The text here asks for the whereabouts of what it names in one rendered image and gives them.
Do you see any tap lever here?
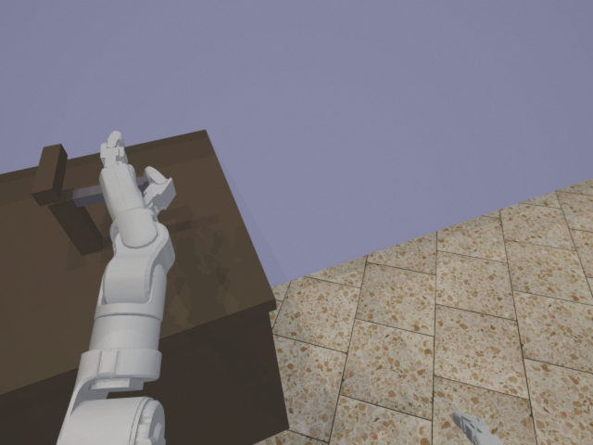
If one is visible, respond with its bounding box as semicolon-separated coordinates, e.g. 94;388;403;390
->
72;174;149;208

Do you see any robot left forearm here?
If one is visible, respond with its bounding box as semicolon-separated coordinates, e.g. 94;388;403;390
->
57;209;175;445

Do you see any left robot hand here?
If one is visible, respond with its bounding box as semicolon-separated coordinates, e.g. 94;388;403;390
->
99;131;176;222

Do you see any right robot hand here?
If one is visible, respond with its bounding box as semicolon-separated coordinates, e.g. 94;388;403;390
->
453;411;503;445

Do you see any robot left upper arm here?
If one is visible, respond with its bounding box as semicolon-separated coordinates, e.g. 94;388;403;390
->
59;397;166;445

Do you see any counter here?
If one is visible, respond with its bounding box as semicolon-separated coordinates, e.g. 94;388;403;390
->
0;130;289;445

